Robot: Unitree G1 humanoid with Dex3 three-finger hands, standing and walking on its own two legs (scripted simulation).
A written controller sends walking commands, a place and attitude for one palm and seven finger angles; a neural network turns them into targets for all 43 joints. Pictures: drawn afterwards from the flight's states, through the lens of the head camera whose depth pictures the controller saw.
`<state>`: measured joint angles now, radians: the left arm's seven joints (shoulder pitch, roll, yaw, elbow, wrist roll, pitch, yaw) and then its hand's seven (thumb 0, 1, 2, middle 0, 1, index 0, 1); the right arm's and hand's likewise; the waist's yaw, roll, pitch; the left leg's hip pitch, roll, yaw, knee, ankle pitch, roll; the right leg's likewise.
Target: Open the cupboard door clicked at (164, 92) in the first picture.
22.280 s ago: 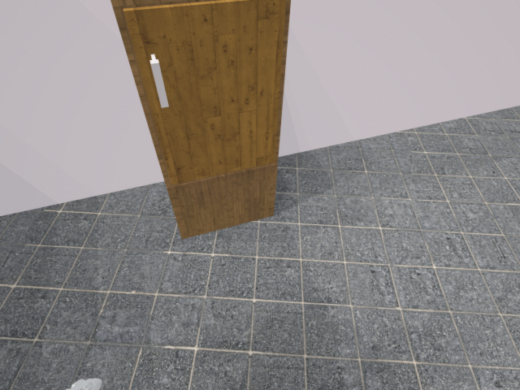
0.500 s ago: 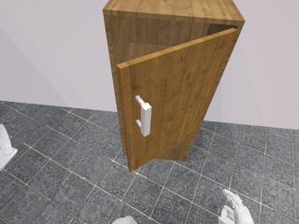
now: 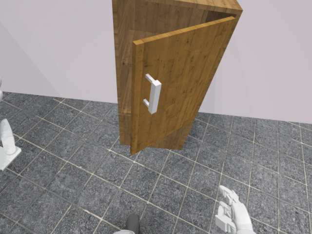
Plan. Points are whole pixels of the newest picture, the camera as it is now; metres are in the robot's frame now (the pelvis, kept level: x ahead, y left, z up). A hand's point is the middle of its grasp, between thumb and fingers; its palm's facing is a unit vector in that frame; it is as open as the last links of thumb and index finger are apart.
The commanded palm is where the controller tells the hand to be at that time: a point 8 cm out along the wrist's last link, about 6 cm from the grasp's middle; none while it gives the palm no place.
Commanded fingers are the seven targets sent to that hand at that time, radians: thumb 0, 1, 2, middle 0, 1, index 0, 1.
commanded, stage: stop stepping back and stand still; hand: left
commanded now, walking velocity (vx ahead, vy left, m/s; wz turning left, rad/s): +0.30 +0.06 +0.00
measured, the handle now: (150, 94) +0.52 +0.06 +0.05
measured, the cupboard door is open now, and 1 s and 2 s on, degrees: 38 38 38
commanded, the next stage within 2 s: let the arm hang, fingers relaxed in 0.92 s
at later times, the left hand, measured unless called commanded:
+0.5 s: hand out of the picture +0.10 +0.29 +0.18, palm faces +0.36 -0.78 -0.51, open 7.4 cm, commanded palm +0.06 +0.32 +0.18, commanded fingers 0.00 0.90 0.90 -0.20 -0.30 -0.20 -0.30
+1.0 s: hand out of the picture +0.09 +0.33 +0.17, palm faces +0.39 -0.77 -0.51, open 7.4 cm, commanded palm none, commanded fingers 0.00 0.90 0.90 -0.20 -0.30 -0.20 -0.30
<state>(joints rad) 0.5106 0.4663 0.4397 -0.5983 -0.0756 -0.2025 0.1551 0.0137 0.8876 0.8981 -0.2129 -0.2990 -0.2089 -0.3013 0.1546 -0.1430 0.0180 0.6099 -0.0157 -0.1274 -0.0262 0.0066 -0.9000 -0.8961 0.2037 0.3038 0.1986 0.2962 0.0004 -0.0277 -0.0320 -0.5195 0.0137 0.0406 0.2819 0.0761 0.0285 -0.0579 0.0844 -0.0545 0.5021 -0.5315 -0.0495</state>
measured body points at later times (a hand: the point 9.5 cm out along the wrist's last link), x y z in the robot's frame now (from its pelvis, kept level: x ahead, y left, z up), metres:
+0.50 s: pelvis -0.11 +0.03 +0.00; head -0.13 +0.06 +0.45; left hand +0.07 +0.33 +0.21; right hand +0.03 -0.22 -0.08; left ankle +0.00 +0.10 -0.67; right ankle -0.09 -0.05 -0.73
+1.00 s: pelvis -0.12 +0.07 +0.01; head -0.12 +0.08 +0.46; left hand +0.06 +0.37 +0.20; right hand -0.01 -0.15 -0.09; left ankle -0.11 +0.20 -0.73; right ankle -0.11 -0.04 -0.71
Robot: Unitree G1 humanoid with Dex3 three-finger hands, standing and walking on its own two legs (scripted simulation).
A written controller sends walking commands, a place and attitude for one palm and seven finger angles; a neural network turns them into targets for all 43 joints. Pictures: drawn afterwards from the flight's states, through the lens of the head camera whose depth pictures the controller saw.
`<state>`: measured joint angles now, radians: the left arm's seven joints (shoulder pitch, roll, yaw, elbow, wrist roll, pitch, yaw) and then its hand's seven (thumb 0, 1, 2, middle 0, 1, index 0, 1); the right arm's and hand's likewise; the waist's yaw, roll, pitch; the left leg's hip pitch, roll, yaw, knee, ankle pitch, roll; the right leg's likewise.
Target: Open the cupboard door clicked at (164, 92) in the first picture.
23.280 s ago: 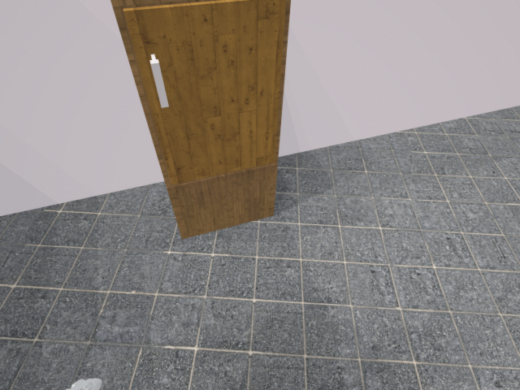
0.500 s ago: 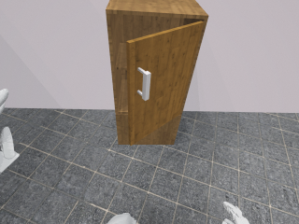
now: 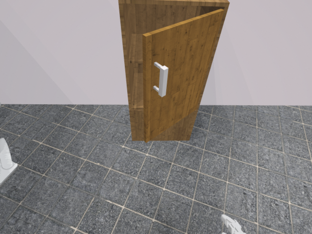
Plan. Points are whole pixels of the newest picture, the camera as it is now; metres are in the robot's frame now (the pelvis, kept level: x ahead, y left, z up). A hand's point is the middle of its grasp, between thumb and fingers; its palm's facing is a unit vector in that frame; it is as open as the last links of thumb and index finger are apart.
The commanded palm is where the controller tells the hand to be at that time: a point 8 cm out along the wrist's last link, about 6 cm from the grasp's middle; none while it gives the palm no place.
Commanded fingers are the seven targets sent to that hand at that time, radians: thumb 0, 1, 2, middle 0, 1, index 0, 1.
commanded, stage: let the arm hang, fingers relaxed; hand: left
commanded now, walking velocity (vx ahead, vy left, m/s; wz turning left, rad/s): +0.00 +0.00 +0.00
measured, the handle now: (159, 79) +0.64 +0.03 +0.04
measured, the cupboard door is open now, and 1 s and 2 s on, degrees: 38 38 38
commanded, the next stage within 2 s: look to check the result in 1.12 s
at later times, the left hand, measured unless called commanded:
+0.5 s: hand out of the picture +0.00 +0.19 -0.18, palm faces +0.08 -0.98 -0.20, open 7.1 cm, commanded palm none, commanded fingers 0.00 0.90 0.90 -0.20 -0.30 -0.20 -0.30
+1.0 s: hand out of the picture +0.00 +0.16 -0.18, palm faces +0.06 -0.99 -0.15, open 7.3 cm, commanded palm none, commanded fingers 0.00 0.90 0.90 -0.20 -0.30 -0.20 -0.30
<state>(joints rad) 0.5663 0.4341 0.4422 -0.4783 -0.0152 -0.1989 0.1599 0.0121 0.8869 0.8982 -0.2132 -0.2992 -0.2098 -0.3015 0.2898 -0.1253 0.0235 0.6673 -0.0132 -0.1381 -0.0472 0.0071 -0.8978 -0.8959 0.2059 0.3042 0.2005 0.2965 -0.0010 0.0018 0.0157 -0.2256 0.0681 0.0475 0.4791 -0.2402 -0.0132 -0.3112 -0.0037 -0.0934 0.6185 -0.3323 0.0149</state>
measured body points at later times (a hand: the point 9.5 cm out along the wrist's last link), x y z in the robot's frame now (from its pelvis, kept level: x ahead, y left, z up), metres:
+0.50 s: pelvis +0.02 +0.00 +0.00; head +0.04 +0.01 +0.45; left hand +0.00 +0.24 -0.16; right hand +0.04 -0.23 -0.15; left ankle +0.02 +0.10 -0.74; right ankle +0.00 -0.10 -0.74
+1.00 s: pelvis +0.02 +0.01 +0.00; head +0.02 +0.01 +0.45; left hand +0.00 +0.21 -0.16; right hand +0.00 -0.19 -0.17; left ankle +0.02 +0.10 -0.74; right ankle +0.00 -0.10 -0.74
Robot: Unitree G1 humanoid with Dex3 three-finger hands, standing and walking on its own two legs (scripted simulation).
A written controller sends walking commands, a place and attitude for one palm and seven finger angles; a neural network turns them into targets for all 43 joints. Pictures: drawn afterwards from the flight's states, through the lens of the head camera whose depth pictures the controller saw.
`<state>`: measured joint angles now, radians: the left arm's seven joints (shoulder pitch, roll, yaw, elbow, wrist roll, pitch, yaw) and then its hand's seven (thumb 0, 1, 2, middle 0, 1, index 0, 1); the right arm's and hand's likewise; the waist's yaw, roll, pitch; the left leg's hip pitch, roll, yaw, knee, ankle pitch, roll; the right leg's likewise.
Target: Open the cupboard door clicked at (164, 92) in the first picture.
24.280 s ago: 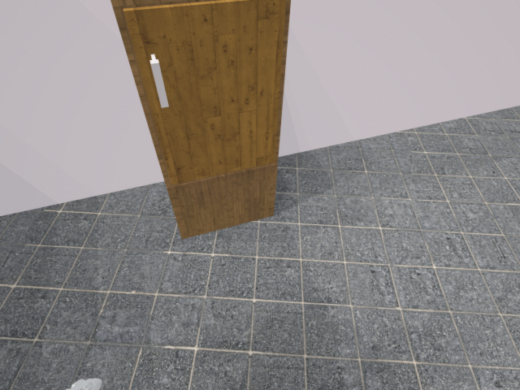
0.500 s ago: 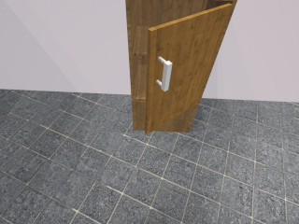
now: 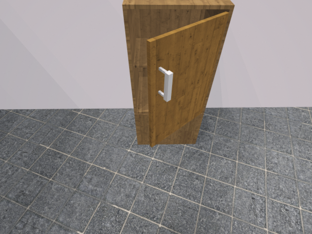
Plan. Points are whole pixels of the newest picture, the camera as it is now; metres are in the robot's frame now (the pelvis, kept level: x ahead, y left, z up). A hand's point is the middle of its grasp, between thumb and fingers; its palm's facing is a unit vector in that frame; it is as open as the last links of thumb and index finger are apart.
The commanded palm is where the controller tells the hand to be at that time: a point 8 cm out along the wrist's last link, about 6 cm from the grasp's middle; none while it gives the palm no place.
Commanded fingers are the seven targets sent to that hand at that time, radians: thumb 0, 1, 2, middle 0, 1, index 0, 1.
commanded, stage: let the arm hang, fingers relaxed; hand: left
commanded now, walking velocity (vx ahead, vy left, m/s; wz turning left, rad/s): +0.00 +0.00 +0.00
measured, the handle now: (164, 84) +0.62 +0.00 +0.03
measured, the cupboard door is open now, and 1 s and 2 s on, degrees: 38 38 38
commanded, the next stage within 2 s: look to check the result in 0.12 s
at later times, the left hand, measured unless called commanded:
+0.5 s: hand out of the picture -0.03 +0.16 -0.18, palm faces +0.04 -0.98 -0.17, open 7.4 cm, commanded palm none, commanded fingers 0.00 0.90 0.90 -0.20 -0.30 -0.20 -0.30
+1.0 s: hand out of the picture -0.01 +0.17 -0.18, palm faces +0.02 -0.99 -0.16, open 7.4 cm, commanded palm none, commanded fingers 0.00 0.90 0.90 -0.20 -0.30 -0.20 -0.30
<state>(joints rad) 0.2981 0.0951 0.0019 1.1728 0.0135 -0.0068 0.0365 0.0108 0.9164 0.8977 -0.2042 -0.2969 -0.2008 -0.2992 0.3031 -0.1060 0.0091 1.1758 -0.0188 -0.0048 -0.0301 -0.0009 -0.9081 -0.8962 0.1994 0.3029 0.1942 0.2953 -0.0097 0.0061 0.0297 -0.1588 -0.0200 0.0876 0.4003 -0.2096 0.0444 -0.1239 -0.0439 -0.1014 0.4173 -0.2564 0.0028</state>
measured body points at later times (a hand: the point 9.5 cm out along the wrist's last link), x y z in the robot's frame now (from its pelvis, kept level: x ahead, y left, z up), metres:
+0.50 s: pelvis +0.00 +0.01 +0.00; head +0.01 +0.00 +0.45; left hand -0.03 +0.22 -0.16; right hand -0.02 -0.19 -0.17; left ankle +0.01 +0.09 -0.74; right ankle -0.02 -0.12 -0.74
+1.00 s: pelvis +0.01 +0.01 +0.00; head +0.03 +0.01 +0.45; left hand -0.01 +0.22 -0.17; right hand -0.02 -0.20 -0.17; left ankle +0.01 +0.09 -0.74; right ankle -0.02 -0.12 -0.74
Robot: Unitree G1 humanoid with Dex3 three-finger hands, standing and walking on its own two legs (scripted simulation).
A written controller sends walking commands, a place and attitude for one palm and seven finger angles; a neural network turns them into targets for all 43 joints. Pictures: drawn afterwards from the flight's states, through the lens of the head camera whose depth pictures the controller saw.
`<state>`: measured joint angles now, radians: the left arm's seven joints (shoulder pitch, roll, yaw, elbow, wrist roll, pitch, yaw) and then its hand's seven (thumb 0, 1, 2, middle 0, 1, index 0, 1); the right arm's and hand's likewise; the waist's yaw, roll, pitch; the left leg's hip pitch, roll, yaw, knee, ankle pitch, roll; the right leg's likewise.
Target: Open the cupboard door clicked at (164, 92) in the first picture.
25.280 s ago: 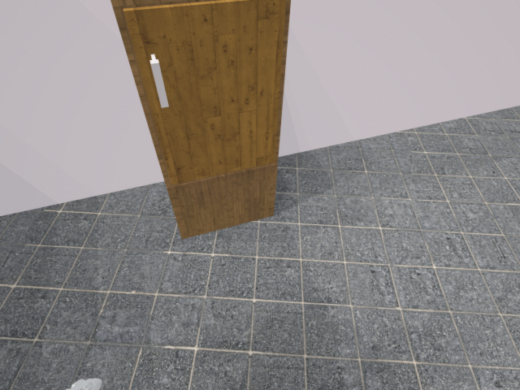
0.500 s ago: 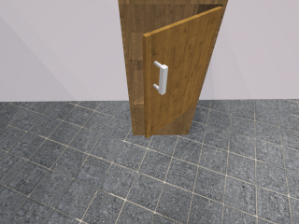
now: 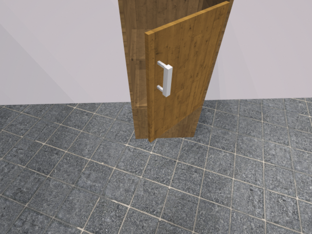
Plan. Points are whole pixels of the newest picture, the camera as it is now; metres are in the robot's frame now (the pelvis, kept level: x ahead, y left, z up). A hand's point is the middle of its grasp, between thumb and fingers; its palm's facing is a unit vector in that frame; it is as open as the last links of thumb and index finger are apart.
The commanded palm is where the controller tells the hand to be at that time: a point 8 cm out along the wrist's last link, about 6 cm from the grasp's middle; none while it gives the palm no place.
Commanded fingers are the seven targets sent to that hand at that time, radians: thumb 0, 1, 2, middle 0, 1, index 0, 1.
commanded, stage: walk to a spot facing it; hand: left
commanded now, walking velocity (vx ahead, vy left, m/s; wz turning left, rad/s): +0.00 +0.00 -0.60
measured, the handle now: (163, 79) +0.62 +0.01 +0.04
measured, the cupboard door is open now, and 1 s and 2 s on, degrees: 38 38 38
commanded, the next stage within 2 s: none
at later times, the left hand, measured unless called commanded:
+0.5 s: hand out of the picture +0.08 +0.14 -0.16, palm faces -0.17 -0.95 -0.27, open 7.4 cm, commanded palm none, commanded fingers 0.00 0.90 0.90 -0.20 -0.30 -0.20 -0.30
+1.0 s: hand (118, 211) +0.21 +0.13 -0.17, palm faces -0.49 -0.84 -0.23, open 7.4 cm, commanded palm none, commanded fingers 0.00 0.90 0.90 -0.20 -0.30 -0.20 -0.30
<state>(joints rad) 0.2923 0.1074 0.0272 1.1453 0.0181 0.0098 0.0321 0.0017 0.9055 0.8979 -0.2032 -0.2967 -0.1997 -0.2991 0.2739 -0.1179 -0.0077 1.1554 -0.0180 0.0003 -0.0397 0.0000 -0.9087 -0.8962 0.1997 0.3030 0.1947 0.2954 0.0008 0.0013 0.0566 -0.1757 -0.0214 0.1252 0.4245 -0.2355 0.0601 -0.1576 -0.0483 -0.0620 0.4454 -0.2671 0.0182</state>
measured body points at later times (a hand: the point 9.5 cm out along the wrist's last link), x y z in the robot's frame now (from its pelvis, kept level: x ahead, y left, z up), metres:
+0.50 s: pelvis -0.01 -0.05 +0.00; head +0.05 -0.08 +0.45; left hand +0.09 +0.19 -0.14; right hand +0.04 -0.32 -0.15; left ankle +0.01 +0.12 -0.67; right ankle -0.02 -0.12 -0.74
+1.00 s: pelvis +0.02 -0.01 +0.00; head +0.09 -0.03 +0.44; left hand +0.24 +0.18 -0.15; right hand -0.05 -0.25 -0.14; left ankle +0.07 +0.11 -0.74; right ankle -0.05 -0.13 -0.69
